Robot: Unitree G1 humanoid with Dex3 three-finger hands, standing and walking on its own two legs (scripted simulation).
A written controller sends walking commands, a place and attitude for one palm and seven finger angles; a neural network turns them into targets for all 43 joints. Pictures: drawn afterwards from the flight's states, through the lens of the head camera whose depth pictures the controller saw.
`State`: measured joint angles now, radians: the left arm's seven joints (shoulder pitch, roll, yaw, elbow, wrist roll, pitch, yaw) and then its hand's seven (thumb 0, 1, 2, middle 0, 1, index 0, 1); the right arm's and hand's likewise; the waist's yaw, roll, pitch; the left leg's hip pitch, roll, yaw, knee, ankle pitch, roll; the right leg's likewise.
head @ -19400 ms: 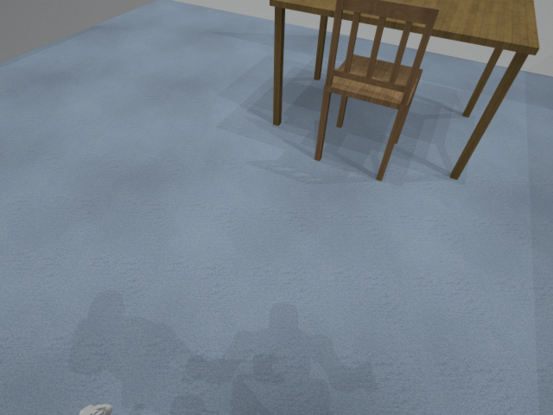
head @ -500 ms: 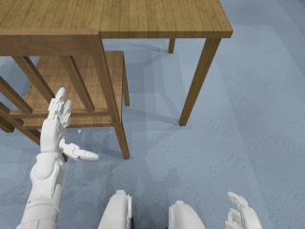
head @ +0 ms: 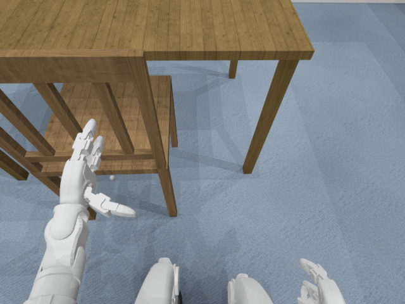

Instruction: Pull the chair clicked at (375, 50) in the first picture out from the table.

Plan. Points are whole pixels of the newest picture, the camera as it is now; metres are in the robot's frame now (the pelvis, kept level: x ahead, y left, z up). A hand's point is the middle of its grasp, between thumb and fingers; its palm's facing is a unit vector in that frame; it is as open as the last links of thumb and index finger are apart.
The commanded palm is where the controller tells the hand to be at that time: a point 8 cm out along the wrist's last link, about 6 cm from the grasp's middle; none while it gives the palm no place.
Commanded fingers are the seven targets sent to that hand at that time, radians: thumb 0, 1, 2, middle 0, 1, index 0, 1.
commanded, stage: aim the fingers beside a spindle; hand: left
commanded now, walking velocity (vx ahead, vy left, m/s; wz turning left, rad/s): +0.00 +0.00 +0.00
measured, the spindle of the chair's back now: (69, 123) +0.48 +0.32 +0.02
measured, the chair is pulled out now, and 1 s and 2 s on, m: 0.00 0.00 0.00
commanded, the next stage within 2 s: push the fingers through the gap in 1.70 s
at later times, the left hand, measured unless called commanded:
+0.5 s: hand (124, 185) +0.34 +0.17 +0.01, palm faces +0.03 -1.00 -0.02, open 16.9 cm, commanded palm +0.32 +0.24 +0.03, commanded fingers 0.00 -0.50 0.30 -0.06 -0.08 -0.06 -0.08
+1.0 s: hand (104, 177) +0.34 +0.20 +0.04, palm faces +0.12 -0.99 -0.08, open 16.9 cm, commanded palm +0.31 +0.24 +0.02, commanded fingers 0.00 -0.50 0.30 -0.06 -0.08 -0.06 -0.08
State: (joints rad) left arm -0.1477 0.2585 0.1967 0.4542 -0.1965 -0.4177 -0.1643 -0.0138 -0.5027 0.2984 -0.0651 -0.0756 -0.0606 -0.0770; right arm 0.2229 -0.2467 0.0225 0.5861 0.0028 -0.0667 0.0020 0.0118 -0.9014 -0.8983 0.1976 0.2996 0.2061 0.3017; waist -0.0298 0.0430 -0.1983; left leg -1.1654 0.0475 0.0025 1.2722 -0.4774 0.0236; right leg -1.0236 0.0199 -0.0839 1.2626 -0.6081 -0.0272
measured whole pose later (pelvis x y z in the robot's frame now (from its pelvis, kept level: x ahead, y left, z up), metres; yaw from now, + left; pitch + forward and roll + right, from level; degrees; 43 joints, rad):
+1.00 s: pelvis +0.00 +0.00 +0.00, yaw +0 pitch +21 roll -3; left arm -0.13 0.27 0.23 0.43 -0.18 -0.46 -0.12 -0.01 -0.50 0.30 -0.07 -0.08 -0.06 -0.08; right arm 0.20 -0.24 0.02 0.58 -0.01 -0.06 0.00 0.01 -0.90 -0.90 0.20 0.30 0.21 0.30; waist -0.04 0.03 -0.19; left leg -1.17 0.05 -0.01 1.29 -0.48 0.02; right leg -1.03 0.02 -0.09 1.27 -0.61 -0.03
